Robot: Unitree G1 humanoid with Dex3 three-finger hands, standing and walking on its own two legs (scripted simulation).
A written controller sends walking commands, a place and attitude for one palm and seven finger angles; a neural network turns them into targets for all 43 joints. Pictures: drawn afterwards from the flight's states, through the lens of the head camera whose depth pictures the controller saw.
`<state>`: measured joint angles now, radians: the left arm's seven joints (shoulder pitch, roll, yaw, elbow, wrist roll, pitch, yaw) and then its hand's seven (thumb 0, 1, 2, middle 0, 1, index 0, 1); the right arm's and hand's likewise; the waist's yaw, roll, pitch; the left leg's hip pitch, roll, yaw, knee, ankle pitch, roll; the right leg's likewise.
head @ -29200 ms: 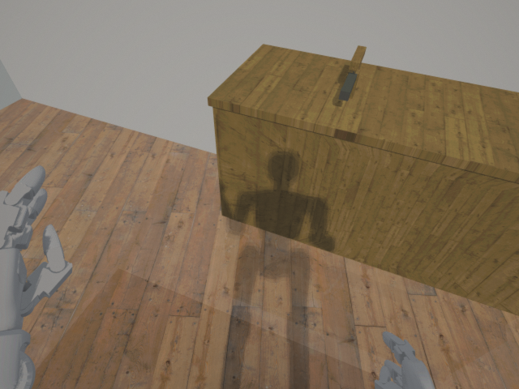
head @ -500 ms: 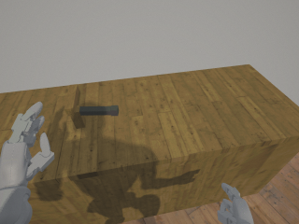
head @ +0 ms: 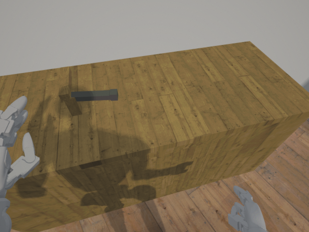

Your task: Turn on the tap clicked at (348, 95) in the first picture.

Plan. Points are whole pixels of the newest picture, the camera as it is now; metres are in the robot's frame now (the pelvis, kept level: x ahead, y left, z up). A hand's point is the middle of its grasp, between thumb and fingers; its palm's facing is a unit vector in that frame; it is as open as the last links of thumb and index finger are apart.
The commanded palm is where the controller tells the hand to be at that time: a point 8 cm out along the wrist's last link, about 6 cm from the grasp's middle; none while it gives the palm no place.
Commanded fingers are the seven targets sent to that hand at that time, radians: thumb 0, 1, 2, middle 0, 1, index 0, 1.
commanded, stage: step back with the hand held close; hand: left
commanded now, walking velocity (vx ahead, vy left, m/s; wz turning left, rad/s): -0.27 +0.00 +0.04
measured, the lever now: (113, 94) +0.52 +0.19 +0.03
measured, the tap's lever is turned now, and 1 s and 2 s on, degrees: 79 79 79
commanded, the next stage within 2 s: stop stepping back and stand still in 1.14 s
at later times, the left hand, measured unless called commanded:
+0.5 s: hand (15, 186) +0.16 +0.25 +0.17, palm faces +0.41 -0.83 -0.38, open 7.4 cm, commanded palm +0.10 +0.28 +0.18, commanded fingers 0.00 0.90 0.90 -0.20 -0.30 -0.20 -0.30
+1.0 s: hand out of the picture +0.11 +0.24 +0.18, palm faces +0.43 -0.83 -0.36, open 7.4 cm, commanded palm +0.06 +0.28 +0.18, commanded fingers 0.00 0.90 0.90 -0.20 -0.30 -0.20 -0.30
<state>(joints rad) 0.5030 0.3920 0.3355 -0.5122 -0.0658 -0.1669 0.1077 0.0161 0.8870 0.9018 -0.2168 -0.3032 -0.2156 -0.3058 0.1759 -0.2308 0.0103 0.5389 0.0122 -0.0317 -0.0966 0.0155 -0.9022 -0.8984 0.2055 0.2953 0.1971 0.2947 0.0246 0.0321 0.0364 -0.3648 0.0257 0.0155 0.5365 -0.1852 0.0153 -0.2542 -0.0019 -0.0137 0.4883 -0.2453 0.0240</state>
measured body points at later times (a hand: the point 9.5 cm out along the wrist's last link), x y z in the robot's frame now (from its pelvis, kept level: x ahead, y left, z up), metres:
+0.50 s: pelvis -0.05 +0.00 -0.01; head -0.03 +0.02 +0.44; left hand +0.13 +0.29 +0.19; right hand +0.14 -0.23 -0.08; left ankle +0.06 +0.11 -0.73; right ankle +0.01 -0.14 -0.73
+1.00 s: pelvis -0.10 +0.00 -0.01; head -0.08 +0.02 +0.44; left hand +0.08 +0.29 +0.20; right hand +0.07 -0.21 -0.09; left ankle +0.03 +0.11 -0.73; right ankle -0.11 -0.12 -0.73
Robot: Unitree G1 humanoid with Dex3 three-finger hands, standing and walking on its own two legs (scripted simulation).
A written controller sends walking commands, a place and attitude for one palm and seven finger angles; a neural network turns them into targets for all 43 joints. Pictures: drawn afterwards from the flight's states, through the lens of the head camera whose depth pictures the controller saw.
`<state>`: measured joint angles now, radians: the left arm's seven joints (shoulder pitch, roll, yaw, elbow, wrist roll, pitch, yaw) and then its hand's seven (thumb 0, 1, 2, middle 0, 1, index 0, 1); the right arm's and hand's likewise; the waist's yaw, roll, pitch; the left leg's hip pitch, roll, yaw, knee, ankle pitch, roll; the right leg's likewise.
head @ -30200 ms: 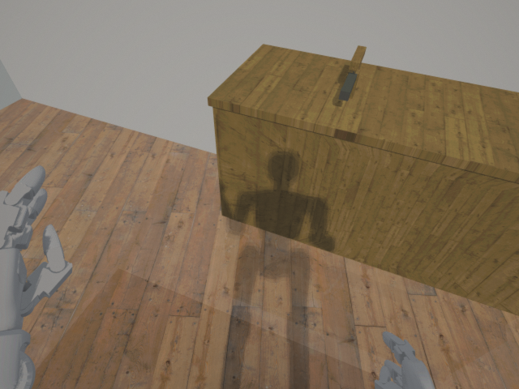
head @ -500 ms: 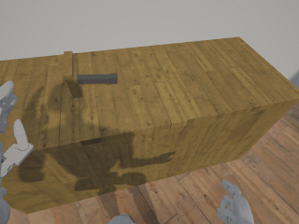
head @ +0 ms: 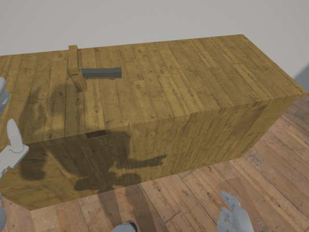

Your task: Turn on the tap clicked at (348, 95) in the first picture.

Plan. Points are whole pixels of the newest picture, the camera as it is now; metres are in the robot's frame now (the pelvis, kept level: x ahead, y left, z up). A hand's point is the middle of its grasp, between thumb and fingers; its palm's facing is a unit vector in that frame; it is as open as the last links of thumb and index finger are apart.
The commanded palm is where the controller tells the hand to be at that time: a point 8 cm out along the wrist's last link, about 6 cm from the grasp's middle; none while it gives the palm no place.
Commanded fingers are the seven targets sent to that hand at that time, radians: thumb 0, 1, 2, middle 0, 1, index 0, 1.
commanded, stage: step back with the hand held close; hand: left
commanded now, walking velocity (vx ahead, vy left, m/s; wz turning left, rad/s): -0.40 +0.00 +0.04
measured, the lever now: (118, 72) +0.62 +0.19 +0.03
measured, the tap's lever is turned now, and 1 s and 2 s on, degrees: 79 79 79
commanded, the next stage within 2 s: stop stepping back and stand still in 0.14 s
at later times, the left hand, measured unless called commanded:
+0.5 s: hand out of the picture +0.09 +0.24 +0.18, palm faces +0.43 -0.80 -0.42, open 7.4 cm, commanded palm +0.04 +0.28 +0.19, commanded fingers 0.00 0.90 0.90 -0.20 -0.30 -0.20 -0.30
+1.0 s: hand out of the picture +0.05 +0.22 +0.17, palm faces +0.47 -0.81 -0.35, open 7.4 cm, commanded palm +0.00 +0.26 +0.19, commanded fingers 0.00 0.90 0.90 -0.20 -0.30 -0.20 -0.30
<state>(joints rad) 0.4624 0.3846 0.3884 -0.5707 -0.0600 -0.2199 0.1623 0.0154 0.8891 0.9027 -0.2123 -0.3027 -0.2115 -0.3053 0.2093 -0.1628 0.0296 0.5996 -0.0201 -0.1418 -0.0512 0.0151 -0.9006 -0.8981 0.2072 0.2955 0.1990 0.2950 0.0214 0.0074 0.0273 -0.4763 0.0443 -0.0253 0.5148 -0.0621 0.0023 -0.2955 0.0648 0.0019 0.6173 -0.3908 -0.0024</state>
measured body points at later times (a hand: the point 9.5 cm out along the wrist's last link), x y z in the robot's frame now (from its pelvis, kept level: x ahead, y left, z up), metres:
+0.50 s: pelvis -0.11 -0.01 +0.00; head -0.09 +0.00 +0.45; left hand +0.06 +0.28 +0.20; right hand +0.07 -0.23 -0.08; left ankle -0.06 +0.13 -0.72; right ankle -0.04 -0.10 -0.73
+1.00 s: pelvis -0.14 -0.03 +0.00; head -0.15 -0.04 +0.45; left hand +0.02 +0.26 +0.19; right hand +0.01 -0.26 -0.10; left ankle -0.17 +0.09 -0.68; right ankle -0.07 -0.10 -0.73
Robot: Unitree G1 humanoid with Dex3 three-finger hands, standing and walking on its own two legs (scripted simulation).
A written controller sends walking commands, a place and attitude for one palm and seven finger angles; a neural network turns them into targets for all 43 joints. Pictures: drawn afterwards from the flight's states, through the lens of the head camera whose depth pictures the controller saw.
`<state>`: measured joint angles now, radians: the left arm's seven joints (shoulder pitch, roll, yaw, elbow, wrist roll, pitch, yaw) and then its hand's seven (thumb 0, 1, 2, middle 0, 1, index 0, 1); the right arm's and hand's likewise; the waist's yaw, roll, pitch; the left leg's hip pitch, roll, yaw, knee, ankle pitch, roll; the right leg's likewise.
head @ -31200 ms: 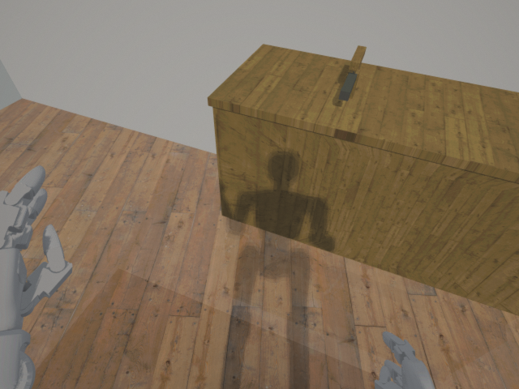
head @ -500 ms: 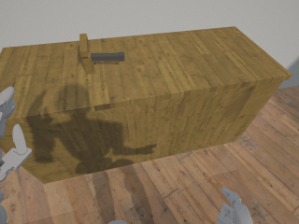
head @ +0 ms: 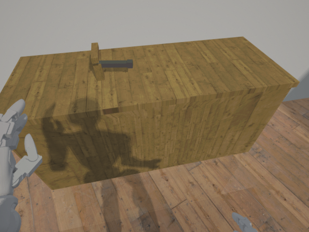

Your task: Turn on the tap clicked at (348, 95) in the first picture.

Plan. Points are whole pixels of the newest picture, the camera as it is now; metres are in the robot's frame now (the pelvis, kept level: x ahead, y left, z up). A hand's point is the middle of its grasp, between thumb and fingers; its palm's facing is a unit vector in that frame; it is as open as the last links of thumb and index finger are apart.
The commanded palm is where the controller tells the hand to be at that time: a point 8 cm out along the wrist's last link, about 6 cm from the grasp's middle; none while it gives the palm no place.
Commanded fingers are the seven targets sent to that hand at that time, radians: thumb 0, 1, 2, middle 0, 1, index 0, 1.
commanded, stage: stop stepping back and stand still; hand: left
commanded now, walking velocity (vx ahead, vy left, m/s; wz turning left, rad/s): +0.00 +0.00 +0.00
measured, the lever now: (129, 63) +0.78 +0.16 +0.03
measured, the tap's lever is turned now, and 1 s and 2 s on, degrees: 79 79 79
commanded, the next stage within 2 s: stand and check the lever's angle in 0.10 s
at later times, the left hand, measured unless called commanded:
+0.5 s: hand (39, 140) +0.25 +0.25 +0.17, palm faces +0.41 -0.84 -0.36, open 7.4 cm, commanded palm +0.20 +0.30 +0.19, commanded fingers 0.00 0.90 0.90 -0.20 -0.30 -0.20 -0.30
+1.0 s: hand (30, 136) +0.26 +0.28 +0.17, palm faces +0.40 -0.85 -0.33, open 7.4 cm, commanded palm +0.21 +0.32 +0.19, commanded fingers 0.00 0.90 0.90 -0.20 -0.30 -0.20 -0.30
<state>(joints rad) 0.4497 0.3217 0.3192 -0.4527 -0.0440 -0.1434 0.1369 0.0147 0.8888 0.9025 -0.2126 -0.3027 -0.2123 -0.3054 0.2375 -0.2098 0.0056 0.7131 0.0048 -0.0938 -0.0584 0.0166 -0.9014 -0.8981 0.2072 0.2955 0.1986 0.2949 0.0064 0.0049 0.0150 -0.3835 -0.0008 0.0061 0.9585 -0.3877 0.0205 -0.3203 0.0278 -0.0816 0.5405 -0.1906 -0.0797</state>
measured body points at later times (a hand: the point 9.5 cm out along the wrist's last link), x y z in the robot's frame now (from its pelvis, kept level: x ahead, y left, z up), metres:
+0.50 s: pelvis +0.04 +0.01 +0.01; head +0.05 +0.01 +0.46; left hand +0.22 +0.30 +0.19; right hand +0.23 -0.21 -0.07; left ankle +0.02 +0.13 -0.73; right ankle +0.07 -0.07 -0.73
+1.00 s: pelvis +0.04 +0.04 +0.01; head +0.05 +0.04 +0.46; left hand +0.23 +0.32 +0.19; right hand +0.22 -0.19 -0.06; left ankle +0.02 +0.13 -0.73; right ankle +0.07 -0.07 -0.73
